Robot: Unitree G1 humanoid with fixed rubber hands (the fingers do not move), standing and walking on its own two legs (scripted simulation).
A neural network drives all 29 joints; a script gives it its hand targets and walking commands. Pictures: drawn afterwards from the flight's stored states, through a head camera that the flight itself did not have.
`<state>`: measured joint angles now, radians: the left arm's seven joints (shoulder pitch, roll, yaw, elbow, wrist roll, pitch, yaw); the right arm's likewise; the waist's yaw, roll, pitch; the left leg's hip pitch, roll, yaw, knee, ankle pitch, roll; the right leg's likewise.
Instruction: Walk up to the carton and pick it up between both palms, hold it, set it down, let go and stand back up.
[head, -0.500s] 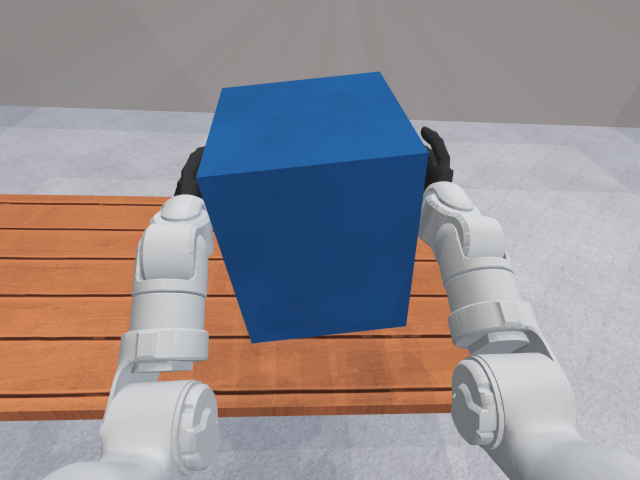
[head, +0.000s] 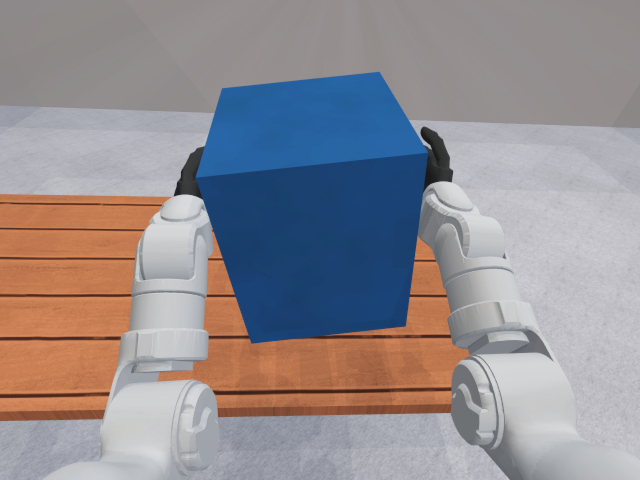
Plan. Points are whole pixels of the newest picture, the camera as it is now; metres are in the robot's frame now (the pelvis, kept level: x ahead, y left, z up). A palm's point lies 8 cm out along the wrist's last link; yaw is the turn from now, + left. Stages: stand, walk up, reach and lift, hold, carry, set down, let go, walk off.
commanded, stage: set down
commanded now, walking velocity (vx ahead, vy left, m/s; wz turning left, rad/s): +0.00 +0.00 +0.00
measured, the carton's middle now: (314, 208) +0.39 +0.00 +0.20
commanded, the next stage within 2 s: none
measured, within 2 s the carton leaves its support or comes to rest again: neither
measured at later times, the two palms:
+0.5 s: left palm (196, 212) +0.40 +0.15 +0.19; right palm (415, 228) +0.39 -0.14 +0.17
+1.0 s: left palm (207, 227) +0.40 +0.15 +0.16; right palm (418, 239) +0.39 -0.14 +0.15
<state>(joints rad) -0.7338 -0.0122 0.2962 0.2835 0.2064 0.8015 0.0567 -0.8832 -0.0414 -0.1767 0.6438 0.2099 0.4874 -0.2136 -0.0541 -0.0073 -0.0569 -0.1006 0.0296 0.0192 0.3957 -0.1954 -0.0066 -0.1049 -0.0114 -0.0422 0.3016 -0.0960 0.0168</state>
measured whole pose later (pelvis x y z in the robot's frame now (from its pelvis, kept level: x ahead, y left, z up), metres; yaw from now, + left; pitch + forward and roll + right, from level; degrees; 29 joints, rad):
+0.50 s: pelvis +0.01 +0.00 +0.00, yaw +0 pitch -8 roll -1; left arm -0.72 -0.02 0.36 0.41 0.31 0.52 -0.06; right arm -0.72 0.07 -0.22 0.72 -0.05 0.07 -0.17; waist -0.05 -0.01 0.04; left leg -0.03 0.03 0.02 0.37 -0.21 0.00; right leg -0.03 -0.01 -0.04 0.27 -0.11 0.02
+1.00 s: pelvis +0.03 +0.01 +0.00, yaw +0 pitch -7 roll -1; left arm -0.63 -0.02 0.23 0.37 0.31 0.49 -0.02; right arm -0.61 0.04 -0.18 0.62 0.06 0.06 -0.17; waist -0.05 -0.03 0.05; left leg -0.02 0.03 0.02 0.37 -0.23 0.00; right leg -0.02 -0.01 -0.04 0.25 -0.11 0.02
